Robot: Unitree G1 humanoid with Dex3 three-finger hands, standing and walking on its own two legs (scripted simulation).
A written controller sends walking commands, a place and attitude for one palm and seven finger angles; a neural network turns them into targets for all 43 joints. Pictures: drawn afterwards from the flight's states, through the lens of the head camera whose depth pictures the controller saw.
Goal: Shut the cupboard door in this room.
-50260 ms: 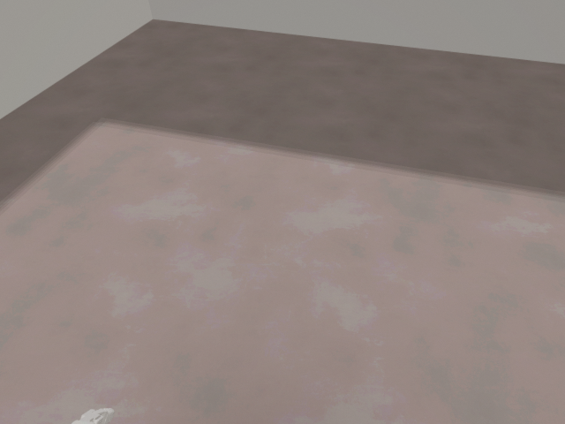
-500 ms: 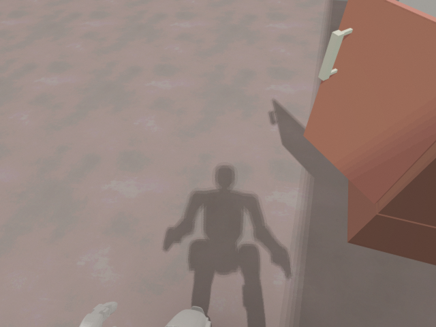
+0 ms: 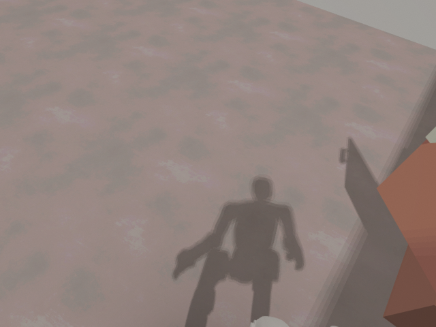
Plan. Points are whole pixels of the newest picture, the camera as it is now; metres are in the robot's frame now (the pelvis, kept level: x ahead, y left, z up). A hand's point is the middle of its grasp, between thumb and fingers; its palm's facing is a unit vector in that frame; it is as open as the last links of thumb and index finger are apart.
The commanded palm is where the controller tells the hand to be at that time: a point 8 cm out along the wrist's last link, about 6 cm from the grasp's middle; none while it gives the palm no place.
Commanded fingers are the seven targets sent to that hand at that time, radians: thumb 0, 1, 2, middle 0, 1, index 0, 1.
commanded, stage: walk to a spot facing it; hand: left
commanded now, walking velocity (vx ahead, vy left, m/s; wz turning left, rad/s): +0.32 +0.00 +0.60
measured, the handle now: out of the picture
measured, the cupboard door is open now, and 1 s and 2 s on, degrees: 46 46 46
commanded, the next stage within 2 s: turn to face it in 0.80 s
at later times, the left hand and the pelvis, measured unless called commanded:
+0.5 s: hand out of the picture +0.12 +0.15 -0.15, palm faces +0.35 -0.91 -0.20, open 7.3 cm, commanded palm none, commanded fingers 0.00 0.90 0.90 -0.20 -0.30 -0.20 -0.30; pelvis +0.15 -0.03 +0.01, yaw +20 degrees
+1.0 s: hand (72, 257) +0.26 +0.34 -0.15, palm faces +0.58 -0.79 -0.21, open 7.4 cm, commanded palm none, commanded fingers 0.00 0.90 0.90 -0.20 -0.30 -0.20 -0.30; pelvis +0.27 +0.10 +0.01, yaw +34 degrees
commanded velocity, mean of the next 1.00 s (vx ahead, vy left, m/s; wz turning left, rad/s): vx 0.23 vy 0.00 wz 0.43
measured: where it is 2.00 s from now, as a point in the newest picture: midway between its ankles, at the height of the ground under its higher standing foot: (176, 276)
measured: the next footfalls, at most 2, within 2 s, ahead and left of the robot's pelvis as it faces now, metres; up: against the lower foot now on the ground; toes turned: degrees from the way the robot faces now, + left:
right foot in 0.22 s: +0.18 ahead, -0.15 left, +0.00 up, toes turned +2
left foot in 0.68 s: +0.28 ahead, +0.15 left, +0.00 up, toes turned +34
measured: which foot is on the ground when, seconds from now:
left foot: down 0.00-0.22, up 0.24-0.66, down 0.68-1.00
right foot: up 0.00-0.20, down 0.22-0.68, up 0.70-1.00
